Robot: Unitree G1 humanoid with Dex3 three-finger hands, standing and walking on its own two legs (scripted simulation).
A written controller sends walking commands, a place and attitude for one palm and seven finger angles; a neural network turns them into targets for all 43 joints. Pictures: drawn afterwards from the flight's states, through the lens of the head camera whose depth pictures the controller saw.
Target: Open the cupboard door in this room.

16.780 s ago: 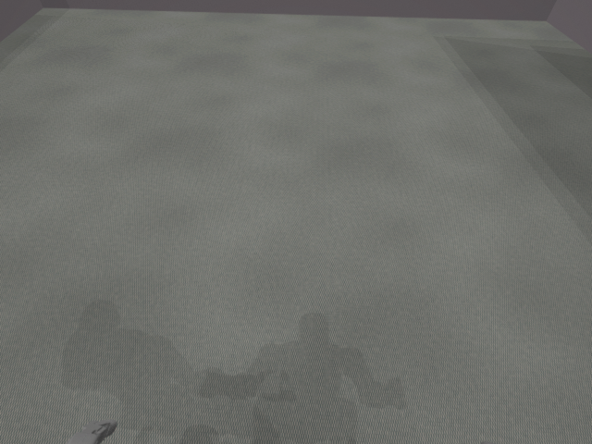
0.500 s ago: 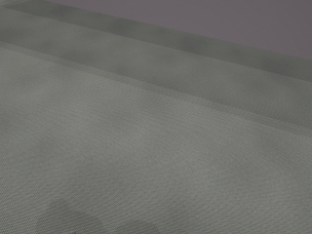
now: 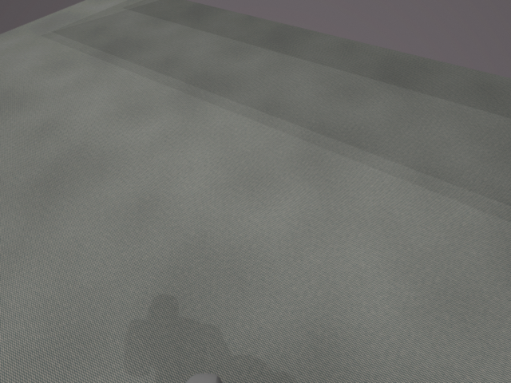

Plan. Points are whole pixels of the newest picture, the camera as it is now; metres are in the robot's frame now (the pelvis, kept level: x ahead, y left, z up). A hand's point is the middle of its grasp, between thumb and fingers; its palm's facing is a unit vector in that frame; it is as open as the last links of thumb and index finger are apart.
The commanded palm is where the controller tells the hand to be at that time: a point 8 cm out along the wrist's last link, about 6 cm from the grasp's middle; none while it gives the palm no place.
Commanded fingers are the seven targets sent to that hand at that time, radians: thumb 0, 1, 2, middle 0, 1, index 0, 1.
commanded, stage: turn or walk to find it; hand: left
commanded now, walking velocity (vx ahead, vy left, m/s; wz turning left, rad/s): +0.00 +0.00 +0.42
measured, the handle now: out of the picture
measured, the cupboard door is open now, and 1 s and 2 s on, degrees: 0 0 0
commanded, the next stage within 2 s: none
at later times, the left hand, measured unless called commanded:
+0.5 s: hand out of the picture +0.02 +0.26 -0.17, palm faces +0.23 -0.94 -0.26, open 7.4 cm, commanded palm none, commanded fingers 0.00 0.90 0.90 -0.20 -0.30 -0.20 -0.30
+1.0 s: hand out of the picture -0.09 +0.21 -0.17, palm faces +0.46 -0.86 -0.24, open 7.4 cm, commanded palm none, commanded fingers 0.00 0.90 0.90 -0.20 -0.30 -0.20 -0.30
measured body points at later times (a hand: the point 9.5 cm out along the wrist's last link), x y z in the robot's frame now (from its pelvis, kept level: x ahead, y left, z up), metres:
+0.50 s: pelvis -0.02 +0.04 +0.00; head +0.01 +0.05 +0.45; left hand +0.01 +0.31 -0.15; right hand +0.11 -0.18 -0.15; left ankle -0.04 +0.15 -0.74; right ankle +0.01 -0.10 -0.70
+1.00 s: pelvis -0.05 +0.01 -0.01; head -0.02 +0.03 +0.44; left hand -0.11 +0.26 -0.15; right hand +0.10 -0.20 -0.16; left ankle -0.13 +0.13 -0.71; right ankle +0.01 -0.09 -0.74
